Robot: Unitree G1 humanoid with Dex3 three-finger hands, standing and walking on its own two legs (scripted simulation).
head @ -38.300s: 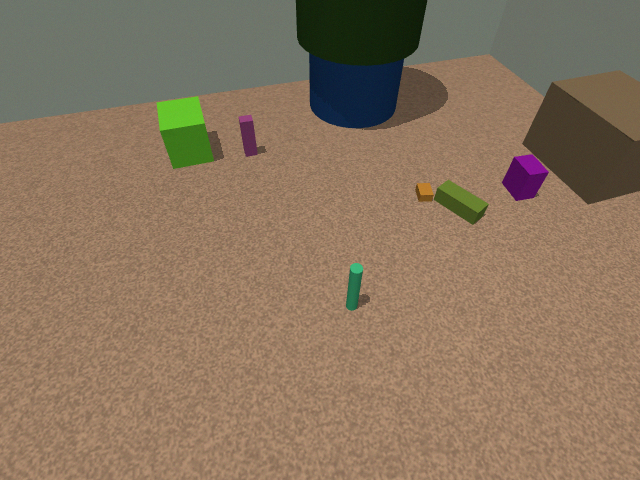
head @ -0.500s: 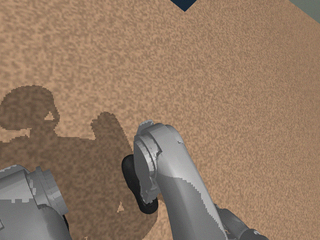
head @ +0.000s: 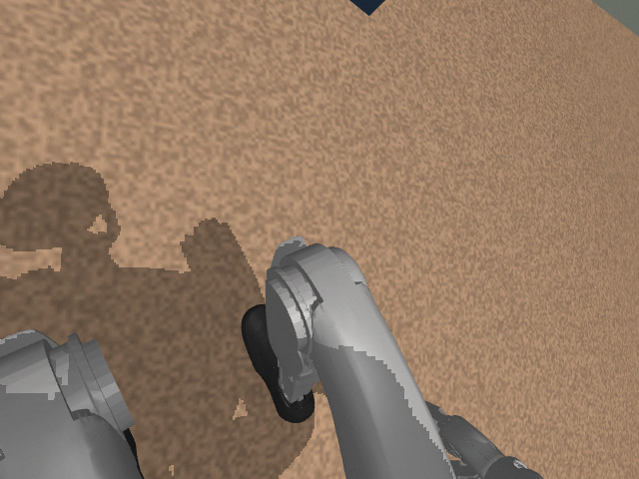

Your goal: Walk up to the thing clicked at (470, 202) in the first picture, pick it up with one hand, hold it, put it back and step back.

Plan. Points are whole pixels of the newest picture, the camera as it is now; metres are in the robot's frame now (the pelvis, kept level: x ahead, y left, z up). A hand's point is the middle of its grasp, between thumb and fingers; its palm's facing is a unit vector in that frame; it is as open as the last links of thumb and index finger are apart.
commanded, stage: settle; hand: left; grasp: from above
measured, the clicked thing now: out of the picture +0.47 +0.34 -0.27
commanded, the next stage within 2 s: lift in 0.84 s
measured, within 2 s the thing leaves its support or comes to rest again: leaves its support in 0.20 s
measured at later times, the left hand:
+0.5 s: hand out of the picture +0.46 +0.36 -0.17, palm faces -0.39 -0.09 -0.91, open 11.0 cm
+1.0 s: hand out of the picture +0.46 +0.35 -0.11, palm faces -0.43 -0.08 -0.90, open 11.0 cm
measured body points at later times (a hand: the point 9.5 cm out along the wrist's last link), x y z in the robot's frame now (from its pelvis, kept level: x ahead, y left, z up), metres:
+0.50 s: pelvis +0.00 +0.00 +0.01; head +0.25 +0.12 +0.37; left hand +0.48 +0.36 -0.12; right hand +0.08 -0.27 -0.05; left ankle +0.07 +0.13 -0.28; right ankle +0.13 -0.13 -0.27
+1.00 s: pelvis -0.01 -0.01 +0.03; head +0.23 +0.10 +0.40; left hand +0.48 +0.36 -0.06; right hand +0.07 -0.28 -0.05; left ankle +0.07 +0.13 -0.28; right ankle +0.13 -0.13 -0.27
